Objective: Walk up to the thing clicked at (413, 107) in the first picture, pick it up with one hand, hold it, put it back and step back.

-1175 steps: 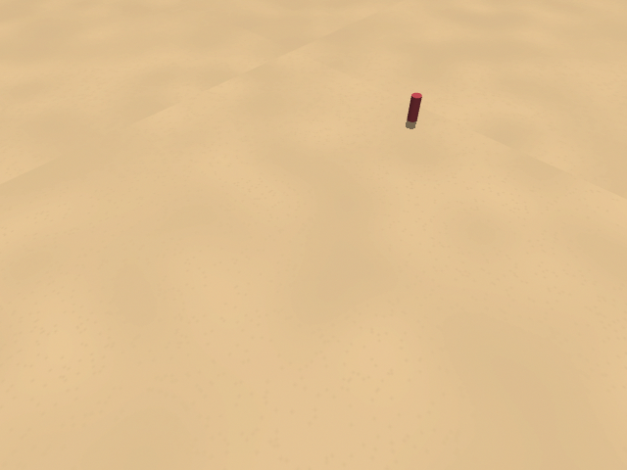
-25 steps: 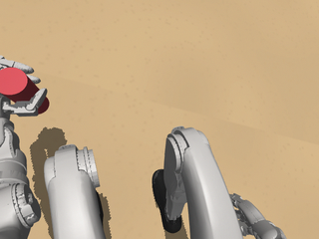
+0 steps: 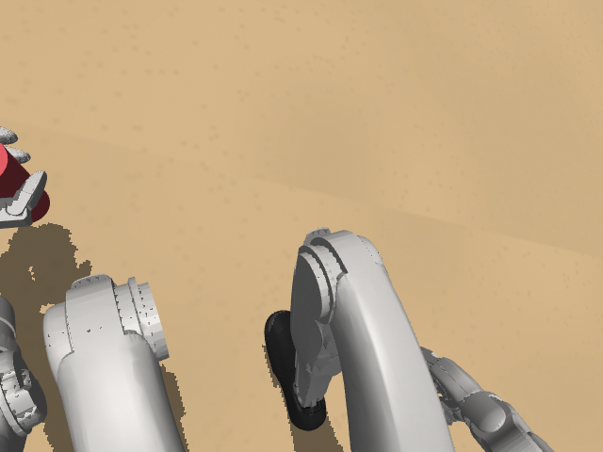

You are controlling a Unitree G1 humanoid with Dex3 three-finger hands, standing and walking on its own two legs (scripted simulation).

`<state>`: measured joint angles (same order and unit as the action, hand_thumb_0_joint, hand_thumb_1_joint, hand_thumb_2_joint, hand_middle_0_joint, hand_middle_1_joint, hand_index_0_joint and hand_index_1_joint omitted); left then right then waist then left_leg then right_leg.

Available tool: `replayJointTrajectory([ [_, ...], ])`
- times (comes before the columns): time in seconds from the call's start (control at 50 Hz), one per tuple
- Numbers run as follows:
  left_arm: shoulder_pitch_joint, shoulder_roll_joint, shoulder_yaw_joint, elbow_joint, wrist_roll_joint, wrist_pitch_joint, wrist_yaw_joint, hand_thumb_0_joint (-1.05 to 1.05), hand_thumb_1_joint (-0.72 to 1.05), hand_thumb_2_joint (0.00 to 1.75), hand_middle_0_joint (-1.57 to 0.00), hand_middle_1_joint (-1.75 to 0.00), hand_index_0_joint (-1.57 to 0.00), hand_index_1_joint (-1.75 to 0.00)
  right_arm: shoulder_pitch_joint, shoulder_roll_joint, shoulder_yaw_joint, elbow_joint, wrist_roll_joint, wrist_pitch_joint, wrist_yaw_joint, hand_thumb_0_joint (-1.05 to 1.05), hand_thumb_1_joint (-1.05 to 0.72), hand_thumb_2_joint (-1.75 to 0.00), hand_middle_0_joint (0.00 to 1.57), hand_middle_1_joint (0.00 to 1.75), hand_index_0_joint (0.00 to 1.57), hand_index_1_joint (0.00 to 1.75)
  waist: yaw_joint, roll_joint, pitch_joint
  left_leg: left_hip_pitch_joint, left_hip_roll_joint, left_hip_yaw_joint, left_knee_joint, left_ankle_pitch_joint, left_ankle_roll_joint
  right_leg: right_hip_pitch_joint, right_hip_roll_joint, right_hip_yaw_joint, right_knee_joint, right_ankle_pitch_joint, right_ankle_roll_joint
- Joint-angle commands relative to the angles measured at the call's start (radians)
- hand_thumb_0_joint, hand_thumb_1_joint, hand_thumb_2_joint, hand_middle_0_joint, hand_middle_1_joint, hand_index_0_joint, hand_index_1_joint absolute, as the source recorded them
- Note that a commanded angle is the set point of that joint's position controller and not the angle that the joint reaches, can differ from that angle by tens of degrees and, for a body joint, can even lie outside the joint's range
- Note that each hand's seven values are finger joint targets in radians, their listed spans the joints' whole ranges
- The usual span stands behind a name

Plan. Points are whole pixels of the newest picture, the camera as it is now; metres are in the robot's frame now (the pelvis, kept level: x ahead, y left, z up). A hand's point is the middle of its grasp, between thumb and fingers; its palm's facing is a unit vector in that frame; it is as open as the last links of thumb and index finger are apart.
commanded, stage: lower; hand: left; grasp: from the side
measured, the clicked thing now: (2, 185) +0.45 +0.27 -0.14
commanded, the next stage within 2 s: loosen in 1.12 s
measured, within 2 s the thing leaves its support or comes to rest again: rests again in 1.06 s
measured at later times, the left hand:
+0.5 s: hand (23, 188) +0.45 +0.26 -0.17, palm faces +0.18 -0.98 -0.03, open 7.7 cm
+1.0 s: hand (31, 193) +0.45 +0.26 -0.19, palm faces +0.21 -0.98 -0.01, open 7.7 cm
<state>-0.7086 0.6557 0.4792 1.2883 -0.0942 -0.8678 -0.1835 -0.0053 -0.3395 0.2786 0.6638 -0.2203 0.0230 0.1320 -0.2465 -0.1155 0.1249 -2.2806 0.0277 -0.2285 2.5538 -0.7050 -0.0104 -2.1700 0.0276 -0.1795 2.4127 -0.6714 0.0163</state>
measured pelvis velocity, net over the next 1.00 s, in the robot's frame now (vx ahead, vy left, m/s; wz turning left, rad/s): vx -0.01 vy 0.01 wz -0.09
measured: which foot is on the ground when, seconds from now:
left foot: down 0.00-1.00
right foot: down 0.00-1.00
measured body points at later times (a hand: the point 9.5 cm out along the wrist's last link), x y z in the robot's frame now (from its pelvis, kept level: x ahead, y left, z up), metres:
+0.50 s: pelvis -0.01 +0.01 -0.01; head +0.24 +0.16 +0.33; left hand +0.44 +0.31 -0.16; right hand +0.12 -0.26 -0.06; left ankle +0.08 +0.13 -0.27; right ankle +0.11 -0.11 -0.27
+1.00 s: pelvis -0.01 +0.01 -0.01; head +0.24 +0.18 +0.32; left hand +0.43 +0.31 -0.19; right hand +0.12 -0.25 -0.05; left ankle +0.08 +0.13 -0.27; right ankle +0.11 -0.11 -0.27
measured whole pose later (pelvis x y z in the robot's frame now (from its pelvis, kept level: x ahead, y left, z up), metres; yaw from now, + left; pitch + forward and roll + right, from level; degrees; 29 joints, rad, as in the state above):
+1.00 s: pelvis -0.01 +0.01 -0.01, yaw -5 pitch +14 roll -18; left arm -0.72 0.86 0.45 1.48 -0.08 -1.05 -0.07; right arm -0.16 -0.37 0.53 0.57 -0.35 0.03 0.12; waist -0.28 -0.27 0.30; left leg -2.23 0.02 -0.37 2.65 -0.72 -0.01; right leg -2.07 0.07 -0.28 2.40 -0.63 0.06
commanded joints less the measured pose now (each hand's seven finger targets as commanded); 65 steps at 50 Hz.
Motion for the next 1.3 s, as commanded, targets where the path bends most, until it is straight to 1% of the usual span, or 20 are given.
replayJointTrajectory([
  [0.0,-0.317,0.206,0.022,-0.18,-0.019,-0.127,0.009,0.0,0.43,1.25,-1.34,-1.42,-1.36,-1.41,0.098,-0.304,-0.064,-0.034,-0.026,-0.007,-0.008,0.0,-0.92,-0.91,0.2,0.3,0.2,0.3,-0.062,0.356,-0.638,0.425,0.018,0.056,-0.254,0.165,0.009,0.371,0.039,-0.057,-0.213,0.218,-0.031],
  [0.06,-0.277,0.257,0.03,-0.141,-0.004,-0.146,0.007,0.0,0.42,1.23,-1.33,-1.4,-1.34,-1.39,0.065,-0.316,-0.044,-0.047,-0.037,-0.008,-0.008,0.0,-0.91,-0.91,0.2,0.3,0.2,0.3,-0.057,0.398,-0.612,0.457,0.026,0.049,-0.256,0.156,0.002,0.347,0.044,-0.065,-0.205,0.204,-0.036],
  [0.08,-0.31,0.238,0.004,-0.157,-0.006,-0.156,0.002,0.0,0.42,1.23,-1.32,-1.4,-1.33,-1.39,0.06,-0.326,-0.043,-0.044,-0.046,-0.008,-0.009,0.0,-0.91,-0.91,0.2,0.3,0.2,0.3,-0.077,0.414,-0.612,0.48,0.029,0.046,-0.25,0.169,0.0,0.345,0.044,-0.069,-0.201,0.219,-0.035],
  [0.1,-0.307,0.268,0.019,-0.133,-0.002,-0.162,0.005,0.0,0.42,1.21,-1.31,-1.38,-1.32,-1.37,0.047,-0.321,-0.028,-0.047,-0.047,-0.008,-0.01,0.0,-0.92,-0.91,0.2,0.3,0.2,0.3,-0.075,0.422,-0.596,0.461,0.028,0.044,-0.249,0.142,0.0,0.341,0.046,-0.069,-0.202,0.203,-0.036],
  [0.14,-0.333,0.271,0.014,-0.144,-0.006,-0.174,0.01,0.0,0.39,1.22,-1.29,-1.38,-1.31,-1.37,0.043,-0.333,-0.02,-0.043,-0.058,-0.009,-0.011,0.0,-0.92,-0.91,0.2,0.3,0.2,0.3,-0.083,0.428,-0.591,0.471,0.03,0.039,-0.244,0.146,-0.001,0.352,0.046,-0.076,-0.203,0.212,-0.033],
  [0.16,-0.325,0.303,0.037,-0.123,-0.006,-0.174,0.018,0.0,0.38,1.21,-1.3,-1.38,-1.32,-1.37,0.049,-0.34,-0.012,-0.042,-0.06,-0.007,-0.011,0.0,-0.92,-0.91,0.2,0.3,0.2,0.3,-0.084,0.438,-0.581,0.463,0.031,0.032,-0.247,0.146,-0.005,0.361,0.047,-0.082,-0.198,0.213,-0.033],
  [0.22,-0.291,0.309,0.049,-0.094,-0.012,-0.183,0.032,0.0,0.36,1.22,-1.3,-1.39,-1.31,-1.38,0.027,-0.343,0.013,-0.057,-0.071,-0.004,-0.011,0.0,-0.92,-0.91,0.2,0.3,0.2,0.3,-0.084,0.432,-0.577,0.484,0.035,0.022,-0.238,0.174,-0.006,0.374,0.052,-0.091,-0.195,0.234,-0.031],
  [0.24,-0.294,0.284,0.031,-0.089,-0.014,-0.186,0.033,0.0,0.36,1.23,-1.3,-1.39,-1.31,-1.39,0.02,-0.346,0.014,-0.056,-0.075,-0.003,-0.01,0.0,-0.92,-0.91,0.2,0.3,0.2,0.3,-0.095,0.426,-0.564,0.48,0.035,0.016,-0.237,0.186,-0.007,0.372,0.051,-0.095,-0.19,0.243,-0.031],
  [0.36,-0.284,0.286,-0.017,-0.042,0.012,-0.196,0.048,0.0,0.38,1.24,-1.31,-1.4,-1.32,-1.39,-0.015,-0.364,0.036,-0.066,-0.089,0.002,-0.013,0.0,-0.91,-0.9,0.2,0.3,0.2,0.3,-0.117,0.433,-0.489,0.474,0.04,-0.009,-0.249,0.16,-0.013,0.336,0.055,-0.122,-0.181,0.228,-0.031],
  [0.52,-0.289,0.329,0.02,-0.038,-0.019,-0.23,0.092,0.0,0.39,1.25,-1.28,-1.39,-1.3,-1.38,-0.04,-0.378,0.077,-0.078,-0.103,0.008,-0.013,0.0,-0.9,-0.9,0.2,0.3,0.2,0.3,-0.123,0.423,-0.478,0.479,0.044,-0.037,-0.235,0.162,-0.011,0.37,0.064,-0.139,-0.178,0.238,-0.023],
  [0.56,-0.321,0.337,0.009,-0.036,-0.014,-0.246,0.101,0.0,0.42,1.27,-1.3,-1.4,-1.31,-1.39,-0.048,-0.38,0.087,-0.079,-0.11,0.007,-0.013,0.0,-0.9,-0.9,0.2,0.3,0.2,0.3,-0.144,0.431,-0.466,0.471,0.043,-0.039,-0.229,0.147,-0.01,0.368,0.065,-0.143,-0.18,0.234,-0.022],
  [0.66,-0.295,0.354,-0.012,0.001,0.003,-0.265,0.101,0.0,0.46,1.28,-1.3,-1.4,-1.32,-1.4,-0.071,-0.371,0.108,-0.082,-0.125,0.008,-0.018,0.0,-0.9,-0.9,0.2,0.3,0.2,0.3,-0.139,0.413,-0.445,0.441,0.044,-0.024,-0.206,0.125,-0.004,0.395,0.073,-0.135,-0.197,0.234,-0.017],
  [0.68,-0.3,0.352,-0.02,0.006,0.007,-0.265,0.101,0.0,0.46,1.27,-1.31,-1.41,-1.33,-1.4,-0.07,-0.378,0.109,-0.082,-0.125,0.008,-0.02,0.0,-0.9,-0.9,0.2,0.3,0.2,0.3,-0.15,0.424,-0.437,0.449,0.045,-0.033,-0.218,0.121,-0.008,0.387,0.072,-0.145,-0.193,0.227,-0.018],
  [0.7,-0.289,0.359,-0.018,0.0,0.009,-0.266,0.103,0.0,0.47,1.27,-1.3,-1.4,-1.31,-1.39,-0.078,-0.38,0.108,-0.083,-0.125,0.008,-0.021,0.0,-0.9,-0.9,0.2,0.3,0.2,0.3,-0.138,0.422,-0.426,0.449,0.047,-0.033,-0.22,0.122,-0.008,0.378,0.073,-0.144,-0.191,0.228,-0.02],
  [0.84,-0.26,0.353,-0.011,0.024,-0.015,-0.264,0.11,0.0,0.45,1.27,-1.31,-1.4,-1.32,-1.39,-0.086,-0.395,0.123,-0.095,-0.128,0.011,-0.021,0.0,-0.9,-0.9,0.2,0.3,0.2,0.3,-0.148,0.414,-0.437,0.471,0.049,-0.058,-0.224,0.148,-0.013,0.393,0.08,-0.169,-0.185,0.25,-0.018],
  [1.02,-0.277,0.395,-0.01,0.009,0.006,-0.289,0.131,0.0,0.46,1.25,-1.29,-1.37,-1.3,-1.36,-0.102,-0.393,0.137,-0.09,-0.143,0.013,-0.023,0.0,-0.9,-0.9,0.2,0.3,0.2,0.3,-0.154,0.451,-0.413,0.492,0.058,-0.067,-0.221,0.168,-0.019,0.397,0.084,-0.172,-0.178,0.265,-0.02],
  [1.14,-0.259,0.374,-0.021,0.031,0.009,-0.292,0.138,0.0,0.44,1.28,-1.32,-1.39,-1.32,-1.39,-0.123,-0.396,0.141,-0.097,-0.145,0.015,-0.022,0.0,-0.9,-0.9,0.2,0.3,0.2,0.3,-0.165,0.442,-0.376,0.485,0.063,-0.076,-0.229,0.15,-0.02,0.379,0.085,-0.181,-0.178,0.252,-0.019],
  [1.2,-0.258,0.384,-0.028,0.034,0.011,-0.295,0.135,0.0,0.47,1.26,-1.3,-1.37,-1.31,-1.37,-0.126,-0.4,0.144,-0.102,-0.146,0.014,-0.023,0.0,-0.9,-0.9,0.2,0.3,0.2,0.3,-0.168,0.431,-0.386,0.479,0.06,-0.072,-0.217,0.146,-0.015,0.388,0.088,-0.182,-0.184,0.254,-0.018],
  [1.22,-0.235,0.378,-0.027,0.039,0.01,-0.295,0.133,0.0,0.4,1.18,-1.34,-1.33,-1.35,-1.33,-0.128,-0.396,0.145,-0.104,-0.147,0.014,-0.021,0.0,-0.91,-0.9,0.2,0.3,0.2,0.3,-0.161,0.422,-0.393,0.479,0.059,-0.07,-0.213,0.152,-0.014,0.397,0.089,-0.18,-0.185,0.261,-0.017],
  [1.28,-0.243,0.393,-0.009,0.008,-0.009,-0.3,0.13,0.0,0.2,0.94,-1.13,-1.09,-1.15,-1.09,-0.121,-0.399,0.146,-0.1,-0.146,0.012,-0.021,0.0,-0.91,-0.89,0.2,0.3,0.2,0.3,-0.152,0.428,-0.412,0.485,0.06,-0.069,-0.21,0.159,-0.013,0.414,0.093,-0.179,-0.186,0.267,-0.017],
])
